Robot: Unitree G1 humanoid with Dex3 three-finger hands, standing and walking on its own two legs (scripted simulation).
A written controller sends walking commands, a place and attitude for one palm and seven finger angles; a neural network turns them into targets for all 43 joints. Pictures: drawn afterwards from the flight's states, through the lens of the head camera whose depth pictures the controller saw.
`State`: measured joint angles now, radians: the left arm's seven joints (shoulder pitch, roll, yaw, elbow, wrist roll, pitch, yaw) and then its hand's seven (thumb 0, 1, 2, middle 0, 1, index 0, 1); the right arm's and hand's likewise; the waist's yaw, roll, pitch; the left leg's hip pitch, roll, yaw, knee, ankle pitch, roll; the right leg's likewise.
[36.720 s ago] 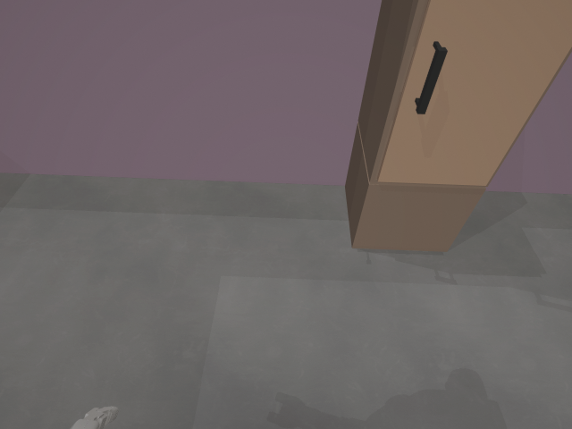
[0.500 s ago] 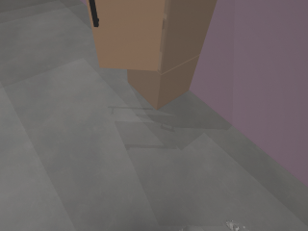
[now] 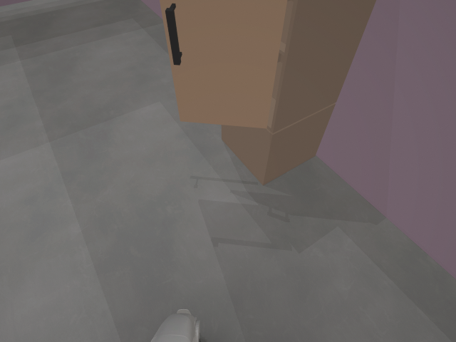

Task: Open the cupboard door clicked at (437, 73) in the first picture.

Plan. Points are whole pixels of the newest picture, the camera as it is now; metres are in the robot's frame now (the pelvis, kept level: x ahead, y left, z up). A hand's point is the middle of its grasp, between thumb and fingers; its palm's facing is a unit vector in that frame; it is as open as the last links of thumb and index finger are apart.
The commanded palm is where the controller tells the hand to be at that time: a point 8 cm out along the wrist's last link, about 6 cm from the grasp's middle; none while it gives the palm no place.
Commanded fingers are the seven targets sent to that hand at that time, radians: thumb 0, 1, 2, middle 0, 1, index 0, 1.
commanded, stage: take the last steps up to it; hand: left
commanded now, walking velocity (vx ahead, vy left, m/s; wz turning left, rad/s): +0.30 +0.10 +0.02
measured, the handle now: (175, 35) +0.95 +0.24 +0.04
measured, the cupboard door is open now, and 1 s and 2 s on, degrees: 50 50 50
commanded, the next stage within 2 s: come to a stop and stand still in 0.80 s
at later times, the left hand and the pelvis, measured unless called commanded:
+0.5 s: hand (117, 267) +0.28 +0.27 -0.15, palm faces +0.00 -0.98 -0.17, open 7.4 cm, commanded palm none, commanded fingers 0.00 0.90 0.90 -0.20 -0.30 -0.20 -0.30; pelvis +0.16 +0.09 +0.01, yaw -2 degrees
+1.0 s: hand (141, 235) +0.37 +0.25 -0.18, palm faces +0.01 -0.98 -0.18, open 7.2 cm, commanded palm none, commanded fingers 0.00 0.90 0.90 -0.20 -0.30 -0.20 -0.30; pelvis +0.32 +0.07 -0.01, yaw -3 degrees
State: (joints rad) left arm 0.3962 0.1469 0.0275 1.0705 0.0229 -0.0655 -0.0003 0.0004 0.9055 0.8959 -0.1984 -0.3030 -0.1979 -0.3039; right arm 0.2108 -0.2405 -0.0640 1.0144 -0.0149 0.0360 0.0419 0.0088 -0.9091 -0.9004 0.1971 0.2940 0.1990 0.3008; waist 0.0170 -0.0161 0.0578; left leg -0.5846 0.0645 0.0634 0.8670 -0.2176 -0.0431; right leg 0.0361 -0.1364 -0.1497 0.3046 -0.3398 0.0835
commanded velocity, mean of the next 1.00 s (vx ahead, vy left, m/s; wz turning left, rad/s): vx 0.19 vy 0.01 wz -0.05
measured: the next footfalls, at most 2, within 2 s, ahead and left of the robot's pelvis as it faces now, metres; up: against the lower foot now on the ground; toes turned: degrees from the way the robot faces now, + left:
left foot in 0.10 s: +0.19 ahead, +0.15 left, +0.00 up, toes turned +8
right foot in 0.72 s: +0.32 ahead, -0.06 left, +0.00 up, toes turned -11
